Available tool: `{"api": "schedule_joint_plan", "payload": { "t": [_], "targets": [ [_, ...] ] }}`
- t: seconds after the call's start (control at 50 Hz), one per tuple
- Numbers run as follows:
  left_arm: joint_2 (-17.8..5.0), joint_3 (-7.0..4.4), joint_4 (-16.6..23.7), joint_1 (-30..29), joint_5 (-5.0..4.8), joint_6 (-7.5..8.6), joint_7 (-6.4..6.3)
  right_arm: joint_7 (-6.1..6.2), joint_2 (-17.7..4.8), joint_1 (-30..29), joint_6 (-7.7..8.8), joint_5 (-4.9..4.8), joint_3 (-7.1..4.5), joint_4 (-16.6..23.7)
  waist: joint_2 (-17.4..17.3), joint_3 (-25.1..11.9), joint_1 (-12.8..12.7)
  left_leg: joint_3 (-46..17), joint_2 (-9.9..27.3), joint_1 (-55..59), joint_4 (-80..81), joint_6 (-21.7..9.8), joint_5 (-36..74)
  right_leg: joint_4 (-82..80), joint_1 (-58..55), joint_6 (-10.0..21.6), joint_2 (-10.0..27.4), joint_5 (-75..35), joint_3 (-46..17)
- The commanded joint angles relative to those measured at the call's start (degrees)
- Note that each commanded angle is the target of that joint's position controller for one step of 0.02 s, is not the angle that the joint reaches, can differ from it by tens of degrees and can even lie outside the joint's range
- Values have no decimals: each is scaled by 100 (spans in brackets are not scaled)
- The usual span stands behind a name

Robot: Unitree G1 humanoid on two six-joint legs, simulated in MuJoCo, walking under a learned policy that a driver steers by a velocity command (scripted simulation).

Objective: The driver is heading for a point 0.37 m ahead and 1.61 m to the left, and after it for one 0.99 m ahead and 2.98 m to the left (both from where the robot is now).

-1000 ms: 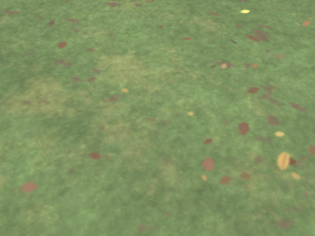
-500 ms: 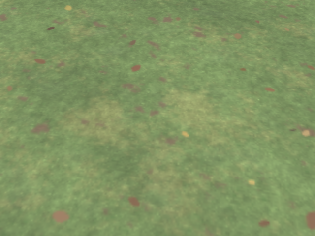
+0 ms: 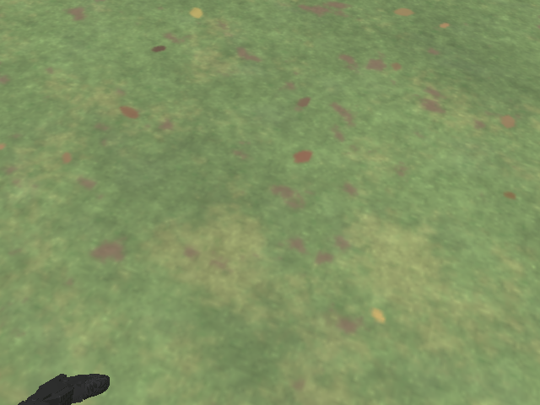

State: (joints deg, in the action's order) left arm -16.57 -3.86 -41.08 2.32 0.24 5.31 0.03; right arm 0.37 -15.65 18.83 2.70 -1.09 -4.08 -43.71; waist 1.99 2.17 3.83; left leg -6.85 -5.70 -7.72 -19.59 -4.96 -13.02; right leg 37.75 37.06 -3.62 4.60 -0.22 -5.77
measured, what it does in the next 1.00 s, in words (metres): walks ahead, turning left: right foot, then left foot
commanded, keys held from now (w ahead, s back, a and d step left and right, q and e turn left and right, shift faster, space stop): w+q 1.00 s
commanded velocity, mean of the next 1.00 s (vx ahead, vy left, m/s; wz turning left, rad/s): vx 0.50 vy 0.00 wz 0.60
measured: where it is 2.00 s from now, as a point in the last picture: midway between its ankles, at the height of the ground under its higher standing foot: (46, 242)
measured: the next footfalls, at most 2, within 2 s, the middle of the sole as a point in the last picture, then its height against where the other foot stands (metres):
right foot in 0.16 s outside the picture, level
left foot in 0.68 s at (175, 400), level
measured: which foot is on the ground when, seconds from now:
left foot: down 0.00-0.16, up 0.18-0.66, down 0.68-1.00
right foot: up 0.00-0.14, down 0.16-0.68, up 0.70-1.00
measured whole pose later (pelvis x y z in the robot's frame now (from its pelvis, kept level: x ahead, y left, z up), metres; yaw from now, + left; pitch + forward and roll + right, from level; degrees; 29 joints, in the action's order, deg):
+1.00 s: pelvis +0.52 +0.12 +0.00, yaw +36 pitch +2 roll +0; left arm -17.6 -2.4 -40.7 2.3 0.6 5.3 0.8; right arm 0.4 -16.5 19.7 2.2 -0.9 -3.9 -39.2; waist 2.1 2.4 3.8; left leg -6.9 -6.3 -8.6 -20.7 -4.9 -13.1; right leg 39.4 37.7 -3.9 4.7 0.7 -5.6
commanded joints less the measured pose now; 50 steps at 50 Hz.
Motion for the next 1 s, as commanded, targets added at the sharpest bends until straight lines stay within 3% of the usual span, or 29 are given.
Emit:
{"api": "schedule_joint_plan", "payload": {
  "t": [0.02,0.1,0.12,0.14,0.16,0.18,0.2,0.22,0.24,0.26,0.3,0.34,0.4,0.48,0.56,0.58,0.62,0.64,0.66,0.68,0.7,0.72,0.74,0.76,0.78,0.8,0.84,0.92,1.0],
  "targets": [
    [-359,-49,515,-674,-72,132,84,68,-1024,128,29,-41,-276,286,-719,-110,80,-993,1207,-473,476,-737,762,-669,-759,-7,-380,-546,242],
    [-638,-144,502,-453,-91,243,162,113,-985,160,-43,-29,-289,285,-920,-166,-116,-1629,1453,100,-208,-593,845,-1039,-1081,247,-418,207,102],
    [-697,-186,409,-106,-88,272,150,112,-944,72,-61,-24,-280,320,-992,-262,-319,-1669,1385,86,-466,-513,1053,-1197,-1525,361,-452,307,198],
    [-856,-272,266,473,-36,302,115,95,-770,17,-58,-5,-216,378,-923,-627,-612,-1505,1090,-75,-1111,-342,1360,-1321,-2450,544,-358,282,200],
    [-1147,-348,188,1310,63,312,68,67,-446,39,-45,81,-87,494,-373,-1445,-956,-1059,725,-732,-2645,-133,714,-1185,-3934,888,537,666,-646],
    [-1597,-456,-18,1824,121,233,85,66,-85,867,7,-87,20,667,1629,-2146,-591,-337,-89,-2816,-4532,269,-1946,-1730,-5779,1824,1819,1972,-3346],
    [-1068,-339,30,1728,-26,207,121,84,-688,852,13,-151,-61,528,1257,-1830,-696,-459,377,-3592,-5342,337,-2021,-2052,-5647,1795,1945,3265,-3970],
    [-704,-236,101,1470,-45,168,93,80,-1034,232,-13,-115,-159,582,684,-1085,-856,-362,581,-3779,-5533,369,-1477,-2137,-4969,1538,1690,3151,-3044],
    [-608,-184,123,1185,7,121,78,90,-1016,-98,-39,-50,-169,650,283,-680,-780,-166,782,-3612,-5450,405,-1058,-2193,-4285,1386,1453,2380,-2263],
    [-487,-143,73,1019,29,93,66,70,-946,-315,-38,13,-184,726,215,-356,-700,-151,935,-3501,-5186,421,-784,-2307,-3747,1352,1239,1697,-1706],
    [-407,-109,-7,939,54,119,41,2,-725,-245,-88,-60,-177,768,459,-246,-523,-65,1154,-3102,-4863,418,-533,-2566,-3247,1289,997,1079,-961],
    [-492,-142,-109,977,0,162,37,-21,-523,-331,-150,-70,-134,858,403,-163,-493,44,1236,-3180,-4587,459,-424,-2775,-3124,1391,1016,696,-522],
    [-713,-211,-226,1033,1,163,19,-50,-436,-625,-169,-30,-92,1016,223,-99,-516,92,1298,-3457,-3942,551,154,-2925,-3255,1492,1093,68,17],
    [-853,-229,-329,1081,-18,83,-12,-186,-333,-1189,-93,-33,-28,1132,135,33,-714,435,1208,-3178,-2672,498,1287,-2927,-3368,1298,893,-411,908],
    [-1046,-272,-504,1424,-106,-37,-24,-321,-300,-1804,-79,-47,4,1382,107,244,-895,795,1064,-3058,-1884,325,1261,-2787,-3854,1176,1056,-743,1298],
    [-1103,-289,-529,1447,-140,-76,-25,-350,-346,-1853,-83,-45,-15,1437,134,257,-855,875,1000,-2998,-1765,241,1052,-2651,-4016,1132,1113,-1125,1379],
    [-1288,-342,-526,1411,-200,-150,-58,-370,-544,-1639,-115,-11,-115,1468,318,15,-600,1168,664,-2438,-1659,6,460,-1975,-4262,1021,1143,-2966,1593],
    [-1374,-367,-514,1383,-227,-194,-80,-360,-715,-1216,-141,-2,-211,1393,392,-262,-318,1306,438,-1850,-1617,-145,210,-1279,-4276,964,1115,-3839,1694],
    [-1352,-351,-488,1290,-255,-229,-103,-317,-959,-359,-164,-15,-366,1174,295,-697,191,1363,207,-654,-1265,-354,506,-180,-3899,820,969,-3980,1854],
    [-1144,-261,-423,1342,-145,-209,-128,-207,-1345,651,-227,-34,-556,906,-108,-1203,647,657,485,1131,-1150,-625,630,1452,-2604,581,765,-2596,1858],
    [-248,35,-73,1920,130,-83,-34,-151,-2036,437,-182,-89,-624,935,-1795,-1629,-148,-2522,2055,3053,-843,-1659,-3,3562,88,237,-344,3082,1506],
    [-646,11,5,1399,-51,140,51,-186,-1603,662,-79,-47,-481,1132,-1215,-2521,283,-4141,2500,3335,93,-1996,-1077,4274,747,286,-550,3506,131],
    [-969,-77,189,769,-277,249,95,-217,-1274,476,10,11,-372,1037,-860,-1648,379,-3335,2331,2769,289,-1646,-767,4176,1187,400,-277,2903,55],
    [-880,-35,226,685,-236,306,74,-215,-1142,153,56,0,-322,1026,-483,-1099,118,-2663,2096,1899,305,-1449,-267,3653,997,453,-47,2388,82],
    [-875,-49,146,715,-79,306,33,-202,-969,-252,62,10,-261,1075,-277,-745,-145,-2113,1865,1088,341,-1298,396,3153,612,400,123,2116,89],
    [-928,-86,108,854,-13,250,30,-177,-858,-497,71,83,-211,1159,-408,-621,-359,-1780,1711,521,442,-1252,964,2874,187,350,235,1914,44],
    [-838,-87,85,973,40,120,36,-130,-864,-623,89,85,-202,1164,-437,-521,-521,-1483,1577,-67,611,-1276,1535,2465,-151,185,230,1762,138],
    [-501,38,273,297,86,25,28,16,-1069,-336,81,37,-258,975,-437,-243,-341,-854,1210,-683,659,-1087,1655,996,-273,-77,15,541,285],
    [-422,92,475,-482,-10,79,113,60,-1136,56,25,-11,-283,771,-592,-147,-4,-881,1067,-843,525,-781,879,-374,-878,-58,-358,-562,305]
  ]
}}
